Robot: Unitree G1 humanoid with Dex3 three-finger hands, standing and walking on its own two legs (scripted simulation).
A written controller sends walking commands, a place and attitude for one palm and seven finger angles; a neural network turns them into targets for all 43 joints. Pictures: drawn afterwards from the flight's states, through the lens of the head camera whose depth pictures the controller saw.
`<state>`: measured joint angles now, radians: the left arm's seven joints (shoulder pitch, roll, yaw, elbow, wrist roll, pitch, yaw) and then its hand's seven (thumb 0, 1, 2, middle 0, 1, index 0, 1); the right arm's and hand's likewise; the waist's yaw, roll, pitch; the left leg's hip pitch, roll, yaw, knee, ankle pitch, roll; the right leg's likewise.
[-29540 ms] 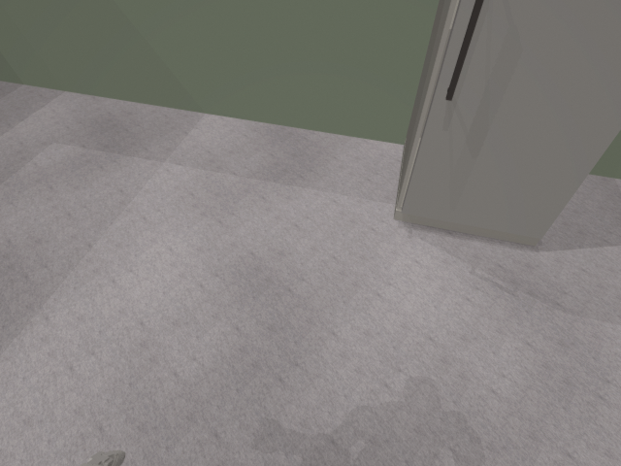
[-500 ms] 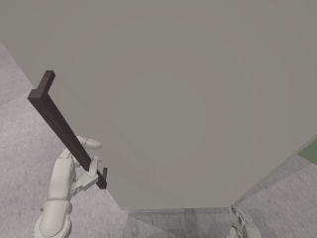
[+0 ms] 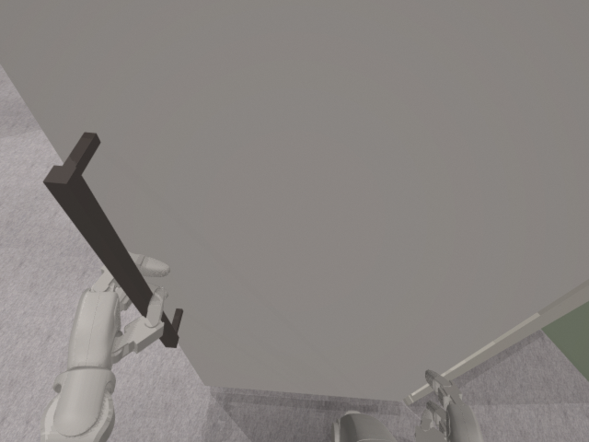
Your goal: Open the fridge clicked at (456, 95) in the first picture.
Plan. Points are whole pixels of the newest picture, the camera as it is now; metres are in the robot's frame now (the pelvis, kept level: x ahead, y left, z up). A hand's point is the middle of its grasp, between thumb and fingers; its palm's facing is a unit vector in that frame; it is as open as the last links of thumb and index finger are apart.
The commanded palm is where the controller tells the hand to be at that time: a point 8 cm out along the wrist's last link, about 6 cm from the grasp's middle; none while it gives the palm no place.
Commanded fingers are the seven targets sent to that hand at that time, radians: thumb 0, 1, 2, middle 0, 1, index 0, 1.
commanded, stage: walk backward, drawing the door open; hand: left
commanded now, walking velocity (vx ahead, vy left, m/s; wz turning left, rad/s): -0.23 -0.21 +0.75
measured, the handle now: (142, 274) +0.29 +0.21 +0.07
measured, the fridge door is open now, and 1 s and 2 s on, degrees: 60 68 70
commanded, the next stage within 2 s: stop walking and hold the door back in 0.12 s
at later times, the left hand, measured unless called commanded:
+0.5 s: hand (157, 424) +0.14 +0.15 +0.06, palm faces +0.56 -0.79 -0.25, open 5.5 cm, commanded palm +0.12 +0.20 +0.06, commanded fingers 0.00 0.90 0.90 -0.45 -1.40 -0.45 -1.40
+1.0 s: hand (155, 379) +0.18 +0.16 +0.06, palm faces +0.50 -0.82 -0.29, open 5.5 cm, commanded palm +0.12 +0.20 +0.06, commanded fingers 0.00 0.90 0.90 -0.45 -1.40 -0.45 -1.40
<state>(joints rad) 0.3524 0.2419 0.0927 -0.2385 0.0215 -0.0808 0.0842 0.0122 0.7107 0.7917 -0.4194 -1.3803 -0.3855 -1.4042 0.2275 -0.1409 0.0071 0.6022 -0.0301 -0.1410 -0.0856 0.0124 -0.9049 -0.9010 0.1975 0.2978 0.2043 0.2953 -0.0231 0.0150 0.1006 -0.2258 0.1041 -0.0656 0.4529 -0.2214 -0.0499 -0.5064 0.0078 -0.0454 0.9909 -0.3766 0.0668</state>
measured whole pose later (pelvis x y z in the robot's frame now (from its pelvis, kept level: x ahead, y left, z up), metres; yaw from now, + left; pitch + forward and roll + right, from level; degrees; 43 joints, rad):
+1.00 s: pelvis -0.14 -0.17 -0.02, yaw +17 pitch -2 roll -1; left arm -0.45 0.36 0.21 0.62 -0.02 -0.15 0.07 0.01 0.70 0.79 -0.45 -1.40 -0.44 -1.40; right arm 0.27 -0.24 0.01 0.73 0.04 -0.05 -0.10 0.00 -0.93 -0.90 0.20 0.30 0.21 0.30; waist -0.04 0.05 0.15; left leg -0.33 0.06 0.02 0.83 -0.44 -0.01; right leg -0.28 -0.01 -0.09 0.59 -0.25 -0.02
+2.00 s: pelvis -0.16 -0.17 -0.03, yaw +14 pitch +3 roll +0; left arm -0.43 0.38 0.23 0.70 0.02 -0.19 0.05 0.01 -0.22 0.36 -0.39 -1.35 -0.40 -1.36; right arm 0.32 -0.29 -0.02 0.69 0.04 -0.11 -0.06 0.01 -0.91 -0.90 0.20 0.30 0.20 0.30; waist -0.04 -0.02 -0.04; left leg -0.52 0.02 0.02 0.67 -0.25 0.01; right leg -0.46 -0.01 -0.03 0.70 -0.31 -0.01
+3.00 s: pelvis -0.11 -0.14 -0.04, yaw +13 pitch +9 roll -2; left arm -0.19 0.51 0.47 0.53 -0.12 -0.17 -0.19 -0.01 -0.55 0.20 -0.25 -1.15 -0.25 -1.15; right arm 0.29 -0.25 0.01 0.66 0.03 -0.11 -0.10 0.01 -0.90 -0.90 0.20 0.30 0.21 0.30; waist 0.01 0.02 -0.10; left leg -0.59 0.02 -0.03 0.79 -0.35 0.00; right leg -0.49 0.02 -0.02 0.74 -0.40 0.00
